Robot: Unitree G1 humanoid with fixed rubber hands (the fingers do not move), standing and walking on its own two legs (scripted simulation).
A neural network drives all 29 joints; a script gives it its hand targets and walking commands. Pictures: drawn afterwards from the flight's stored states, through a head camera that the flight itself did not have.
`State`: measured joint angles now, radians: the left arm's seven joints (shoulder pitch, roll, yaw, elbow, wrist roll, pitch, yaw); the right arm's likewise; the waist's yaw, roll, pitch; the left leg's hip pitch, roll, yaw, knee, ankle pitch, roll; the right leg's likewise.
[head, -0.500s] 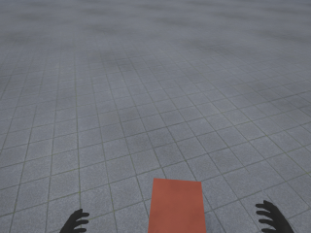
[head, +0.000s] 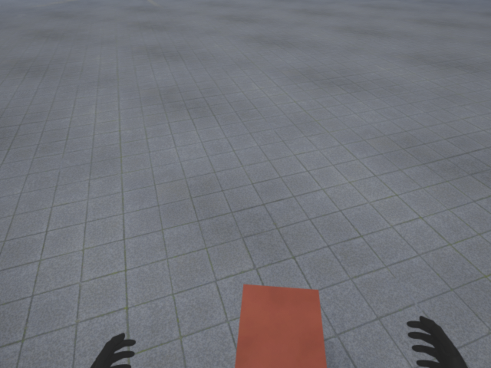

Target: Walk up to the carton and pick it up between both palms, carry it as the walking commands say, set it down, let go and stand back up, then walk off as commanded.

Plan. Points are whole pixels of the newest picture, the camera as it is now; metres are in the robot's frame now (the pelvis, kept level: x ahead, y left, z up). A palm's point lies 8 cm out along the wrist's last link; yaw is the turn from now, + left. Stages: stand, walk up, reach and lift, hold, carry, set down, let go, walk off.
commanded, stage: stand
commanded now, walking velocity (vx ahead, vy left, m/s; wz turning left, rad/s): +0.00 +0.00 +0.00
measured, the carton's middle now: (277, 345) +0.42 -0.08 -0.62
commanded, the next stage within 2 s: walk off in 1.08 s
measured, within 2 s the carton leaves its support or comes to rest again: neither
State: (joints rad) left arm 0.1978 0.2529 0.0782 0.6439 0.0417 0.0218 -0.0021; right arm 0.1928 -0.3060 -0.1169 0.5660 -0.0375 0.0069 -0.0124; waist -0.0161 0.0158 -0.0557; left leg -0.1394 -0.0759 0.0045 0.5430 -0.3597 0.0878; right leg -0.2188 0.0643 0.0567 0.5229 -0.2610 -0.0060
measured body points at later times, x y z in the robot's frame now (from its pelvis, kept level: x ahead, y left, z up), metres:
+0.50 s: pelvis -0.01 -0.01 +0.00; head -0.04 -0.01 +0.45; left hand +0.14 +0.26 -0.08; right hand +0.15 -0.31 -0.05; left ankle -0.04 +0.06 -0.73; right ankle +0.01 -0.12 -0.73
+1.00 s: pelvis -0.02 -0.01 +0.00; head -0.04 -0.01 +0.45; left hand +0.13 +0.26 -0.08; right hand +0.14 -0.31 -0.05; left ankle -0.04 +0.06 -0.73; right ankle +0.01 -0.12 -0.73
